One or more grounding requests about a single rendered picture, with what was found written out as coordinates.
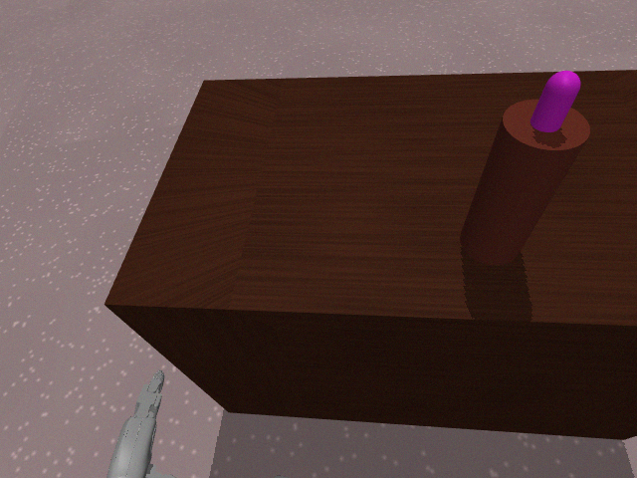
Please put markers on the left robot hand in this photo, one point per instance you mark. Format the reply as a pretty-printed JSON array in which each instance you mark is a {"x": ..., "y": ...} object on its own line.
[{"x": 132, "y": 453}]

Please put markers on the bottle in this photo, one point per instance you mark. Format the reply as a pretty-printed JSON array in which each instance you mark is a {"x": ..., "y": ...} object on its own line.
[{"x": 535, "y": 146}]

